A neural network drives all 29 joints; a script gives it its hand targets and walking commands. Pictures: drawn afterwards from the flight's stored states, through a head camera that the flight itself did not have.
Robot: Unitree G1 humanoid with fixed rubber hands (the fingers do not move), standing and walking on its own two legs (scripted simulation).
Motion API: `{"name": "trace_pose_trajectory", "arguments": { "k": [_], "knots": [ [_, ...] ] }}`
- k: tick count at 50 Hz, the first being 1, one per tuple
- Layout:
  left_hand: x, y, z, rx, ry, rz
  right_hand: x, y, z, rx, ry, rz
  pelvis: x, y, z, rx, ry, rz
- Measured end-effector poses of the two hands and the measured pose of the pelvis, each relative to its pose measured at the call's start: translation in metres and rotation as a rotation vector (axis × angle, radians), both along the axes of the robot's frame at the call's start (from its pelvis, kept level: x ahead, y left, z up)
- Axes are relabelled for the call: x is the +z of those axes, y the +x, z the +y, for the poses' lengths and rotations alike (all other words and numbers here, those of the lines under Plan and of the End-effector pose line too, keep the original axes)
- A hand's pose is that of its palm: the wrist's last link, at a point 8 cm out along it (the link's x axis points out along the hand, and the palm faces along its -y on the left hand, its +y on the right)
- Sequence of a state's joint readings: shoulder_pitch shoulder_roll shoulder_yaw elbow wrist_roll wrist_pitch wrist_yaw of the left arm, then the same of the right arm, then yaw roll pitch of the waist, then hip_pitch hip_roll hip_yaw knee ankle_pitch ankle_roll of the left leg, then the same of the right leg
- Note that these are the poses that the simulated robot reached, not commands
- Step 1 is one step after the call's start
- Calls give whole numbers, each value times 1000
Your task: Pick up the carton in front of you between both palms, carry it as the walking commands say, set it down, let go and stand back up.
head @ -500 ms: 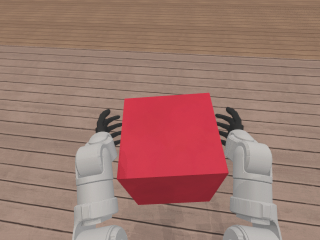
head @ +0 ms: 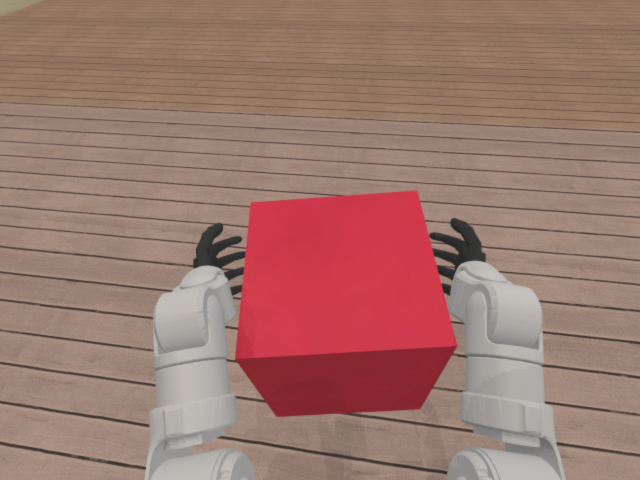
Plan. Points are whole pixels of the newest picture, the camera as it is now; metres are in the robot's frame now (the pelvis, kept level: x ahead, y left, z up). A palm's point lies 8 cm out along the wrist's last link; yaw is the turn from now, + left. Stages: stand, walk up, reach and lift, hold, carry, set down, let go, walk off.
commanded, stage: carry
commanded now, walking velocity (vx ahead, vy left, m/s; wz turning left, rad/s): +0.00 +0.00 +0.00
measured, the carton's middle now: (341, 312) +0.33 +0.00 +0.04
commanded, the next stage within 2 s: none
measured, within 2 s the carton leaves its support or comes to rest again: neither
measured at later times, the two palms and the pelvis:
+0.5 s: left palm (203, 294) +0.30 +0.16 +0.12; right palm (468, 290) +0.30 -0.15 +0.12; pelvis -0.02 +0.01 +0.00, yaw +0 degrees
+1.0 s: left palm (199, 302) +0.29 +0.16 +0.12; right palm (469, 298) +0.29 -0.14 +0.12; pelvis -0.03 +0.01 +0.00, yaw +0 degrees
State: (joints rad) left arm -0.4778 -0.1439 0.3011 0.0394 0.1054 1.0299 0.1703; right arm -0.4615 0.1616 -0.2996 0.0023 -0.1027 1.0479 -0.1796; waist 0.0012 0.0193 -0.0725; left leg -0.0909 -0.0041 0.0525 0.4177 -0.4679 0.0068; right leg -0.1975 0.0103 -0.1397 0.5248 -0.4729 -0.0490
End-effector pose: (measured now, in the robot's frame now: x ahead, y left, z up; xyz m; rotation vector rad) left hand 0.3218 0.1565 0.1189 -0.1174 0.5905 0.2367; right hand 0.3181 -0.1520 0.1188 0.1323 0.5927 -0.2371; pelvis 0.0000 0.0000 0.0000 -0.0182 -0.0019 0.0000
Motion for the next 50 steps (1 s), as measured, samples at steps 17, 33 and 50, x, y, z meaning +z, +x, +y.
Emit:
{"name": "trace_pose_trajectory", "arguments": {
  "k": [17,33,50],
  "knots": [
    [2,-16,3,0,-2,2,2,-16,4,-1,1,1,1,-16,4,0,2,-7],
    [2,-25,6,0,-2,3,2,-26,6,-3,2,0,1,-26,7,0,3,-10],
    [2,-31,7,-1,-2,3,3,-32,7,-5,2,-1,1,-33,8,-1,4,-11]
  ]
}}
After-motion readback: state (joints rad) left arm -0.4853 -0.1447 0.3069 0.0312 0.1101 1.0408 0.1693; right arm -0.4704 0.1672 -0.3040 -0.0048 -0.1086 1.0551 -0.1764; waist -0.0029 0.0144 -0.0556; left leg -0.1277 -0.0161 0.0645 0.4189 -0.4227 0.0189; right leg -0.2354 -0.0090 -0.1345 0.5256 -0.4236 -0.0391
